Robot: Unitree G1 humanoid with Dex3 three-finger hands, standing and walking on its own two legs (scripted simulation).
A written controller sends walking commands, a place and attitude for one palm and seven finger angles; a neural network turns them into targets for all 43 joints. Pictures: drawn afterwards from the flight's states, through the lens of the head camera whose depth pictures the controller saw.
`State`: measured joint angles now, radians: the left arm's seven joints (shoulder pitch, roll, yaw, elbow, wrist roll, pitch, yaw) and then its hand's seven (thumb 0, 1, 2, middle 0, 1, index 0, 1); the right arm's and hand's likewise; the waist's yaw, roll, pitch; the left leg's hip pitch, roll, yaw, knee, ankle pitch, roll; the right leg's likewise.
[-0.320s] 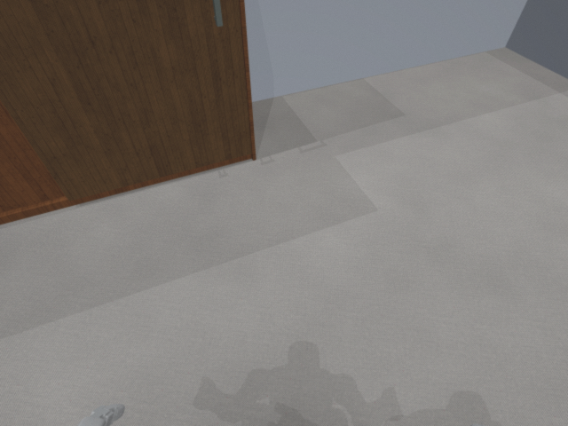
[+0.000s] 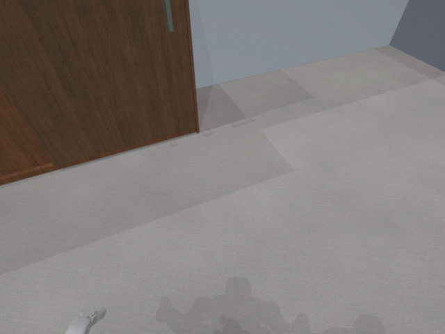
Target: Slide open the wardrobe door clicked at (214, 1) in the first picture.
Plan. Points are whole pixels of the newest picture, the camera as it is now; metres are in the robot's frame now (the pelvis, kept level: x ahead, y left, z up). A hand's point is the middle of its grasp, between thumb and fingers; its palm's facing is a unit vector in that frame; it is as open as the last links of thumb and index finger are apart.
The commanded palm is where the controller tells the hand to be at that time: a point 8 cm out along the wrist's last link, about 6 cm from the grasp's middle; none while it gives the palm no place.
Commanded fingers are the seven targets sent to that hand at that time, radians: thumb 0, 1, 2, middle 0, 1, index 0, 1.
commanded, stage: stand and wait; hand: right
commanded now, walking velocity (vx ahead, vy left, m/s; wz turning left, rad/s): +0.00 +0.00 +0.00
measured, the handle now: out of the picture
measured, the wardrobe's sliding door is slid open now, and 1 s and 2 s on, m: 0.00 0.00 0.00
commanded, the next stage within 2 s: look at it before walking up in 0.72 s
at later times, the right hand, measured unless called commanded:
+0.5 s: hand out of the picture +0.05 -0.24 -0.15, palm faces -0.03 +0.94 -0.34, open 7.4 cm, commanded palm none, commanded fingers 0.00 -0.90 -0.90 0.20 0.30 0.20 0.30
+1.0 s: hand out of the picture +0.05 -0.23 -0.15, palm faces -0.04 +0.95 -0.32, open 7.4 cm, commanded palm none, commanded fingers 0.00 -0.90 -0.90 0.20 0.30 0.20 0.30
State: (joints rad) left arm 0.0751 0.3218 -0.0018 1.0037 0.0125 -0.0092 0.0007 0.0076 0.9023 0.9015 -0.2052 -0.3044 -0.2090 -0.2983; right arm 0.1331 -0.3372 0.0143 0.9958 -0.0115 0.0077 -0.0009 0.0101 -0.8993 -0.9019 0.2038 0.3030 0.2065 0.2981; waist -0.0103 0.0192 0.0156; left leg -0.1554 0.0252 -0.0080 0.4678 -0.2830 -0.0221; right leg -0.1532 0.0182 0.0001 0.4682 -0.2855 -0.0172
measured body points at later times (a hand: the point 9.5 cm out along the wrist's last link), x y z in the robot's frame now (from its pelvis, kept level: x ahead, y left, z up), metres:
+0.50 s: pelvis -0.03 +0.01 +0.01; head -0.03 +0.01 +0.45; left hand +0.05 +0.31 -0.13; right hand +0.05 -0.29 -0.13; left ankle -0.02 +0.13 -0.74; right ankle -0.02 -0.11 -0.74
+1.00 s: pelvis -0.02 +0.01 +0.01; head -0.02 +0.01 +0.46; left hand +0.05 +0.31 -0.12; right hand +0.05 -0.28 -0.13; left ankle -0.02 +0.13 -0.74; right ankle -0.02 -0.11 -0.74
